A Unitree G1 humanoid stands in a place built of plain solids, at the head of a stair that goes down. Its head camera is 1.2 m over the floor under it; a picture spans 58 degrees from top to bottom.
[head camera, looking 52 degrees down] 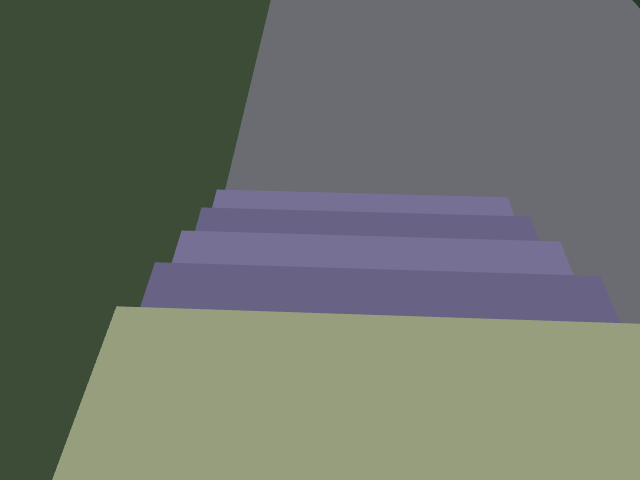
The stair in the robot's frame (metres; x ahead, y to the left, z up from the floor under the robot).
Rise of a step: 0.15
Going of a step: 0.28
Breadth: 1.68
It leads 2 degrees to the right of straight ahead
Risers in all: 5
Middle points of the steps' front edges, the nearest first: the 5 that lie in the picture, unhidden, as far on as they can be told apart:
0.64 -0.20 0.00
0.92 -0.21 -0.15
1.19 -0.22 -0.30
1.47 -0.23 -0.45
1.75 -0.24 -0.60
